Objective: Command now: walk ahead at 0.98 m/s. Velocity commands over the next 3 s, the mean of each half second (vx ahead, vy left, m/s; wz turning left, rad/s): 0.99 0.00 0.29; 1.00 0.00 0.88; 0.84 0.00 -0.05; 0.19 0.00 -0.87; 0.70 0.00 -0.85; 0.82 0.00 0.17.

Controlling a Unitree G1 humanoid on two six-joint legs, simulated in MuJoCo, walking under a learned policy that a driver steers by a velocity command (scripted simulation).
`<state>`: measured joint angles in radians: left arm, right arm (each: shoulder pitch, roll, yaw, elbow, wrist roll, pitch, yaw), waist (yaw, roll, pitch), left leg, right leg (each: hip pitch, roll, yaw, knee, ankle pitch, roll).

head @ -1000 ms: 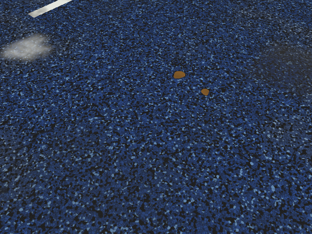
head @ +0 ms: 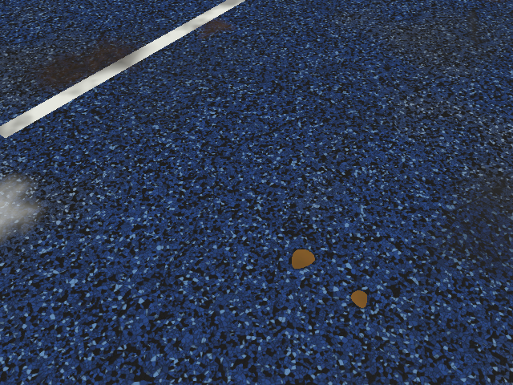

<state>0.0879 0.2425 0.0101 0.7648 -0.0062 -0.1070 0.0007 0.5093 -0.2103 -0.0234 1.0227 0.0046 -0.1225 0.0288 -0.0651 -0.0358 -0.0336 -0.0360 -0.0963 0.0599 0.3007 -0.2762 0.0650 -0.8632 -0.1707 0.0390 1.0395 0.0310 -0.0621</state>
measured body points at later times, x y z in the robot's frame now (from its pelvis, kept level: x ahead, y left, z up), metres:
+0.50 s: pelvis +0.46 -0.05 +0.00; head +0.45 -0.04 +0.45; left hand +0.38 +0.21 -0.15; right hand +0.66 -0.28 -0.10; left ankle +0.57 +0.14 -0.64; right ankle +0.40 -0.14 -0.74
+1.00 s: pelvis +0.88 +0.10 +0.00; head +0.88 +0.13 +0.45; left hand +0.99 +0.43 -0.03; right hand +1.02 -0.11 -0.12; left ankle +0.79 +0.09 -0.74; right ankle +1.17 +0.02 -0.66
